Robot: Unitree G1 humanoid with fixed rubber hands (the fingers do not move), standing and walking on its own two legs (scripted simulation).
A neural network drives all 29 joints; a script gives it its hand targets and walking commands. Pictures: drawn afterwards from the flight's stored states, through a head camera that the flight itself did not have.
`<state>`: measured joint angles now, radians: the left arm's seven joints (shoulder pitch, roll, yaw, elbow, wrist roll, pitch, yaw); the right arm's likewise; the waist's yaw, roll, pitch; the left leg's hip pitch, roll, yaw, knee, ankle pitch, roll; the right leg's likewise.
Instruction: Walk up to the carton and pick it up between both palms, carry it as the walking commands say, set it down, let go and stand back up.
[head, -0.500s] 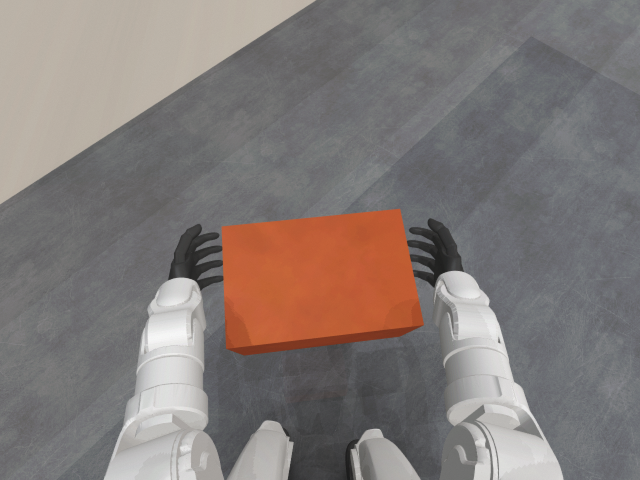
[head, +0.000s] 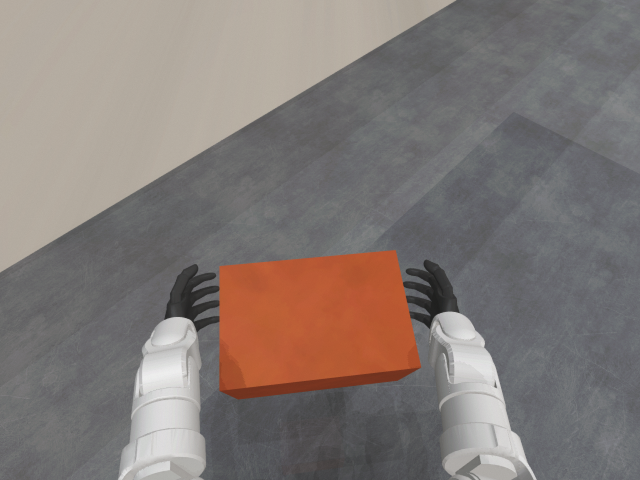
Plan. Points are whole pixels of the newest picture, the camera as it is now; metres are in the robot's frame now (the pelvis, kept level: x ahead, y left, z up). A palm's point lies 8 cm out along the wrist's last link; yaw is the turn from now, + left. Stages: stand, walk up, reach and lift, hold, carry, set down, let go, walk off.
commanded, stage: reach and lift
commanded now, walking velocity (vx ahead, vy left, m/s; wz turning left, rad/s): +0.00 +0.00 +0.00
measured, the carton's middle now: (314, 327) +0.34 +0.03 -0.10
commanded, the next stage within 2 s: hold in 1.72 s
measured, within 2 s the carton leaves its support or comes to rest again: neither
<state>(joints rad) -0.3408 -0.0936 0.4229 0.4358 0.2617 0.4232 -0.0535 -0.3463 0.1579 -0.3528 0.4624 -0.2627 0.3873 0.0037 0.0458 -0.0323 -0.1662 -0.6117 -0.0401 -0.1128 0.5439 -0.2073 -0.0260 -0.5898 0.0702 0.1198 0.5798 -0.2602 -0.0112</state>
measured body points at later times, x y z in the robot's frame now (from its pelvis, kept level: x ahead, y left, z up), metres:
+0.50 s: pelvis +0.01 +0.01 +0.02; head -0.02 +0.01 +0.47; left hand +0.30 +0.21 +0.04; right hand +0.33 -0.14 +0.04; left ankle +0.02 +0.13 -0.73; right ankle +0.00 -0.11 -0.73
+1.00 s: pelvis +0.02 +0.01 +0.02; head -0.03 +0.01 +0.47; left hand +0.30 +0.19 +0.06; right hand +0.31 -0.16 +0.06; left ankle +0.02 +0.13 -0.73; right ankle +0.00 -0.11 -0.73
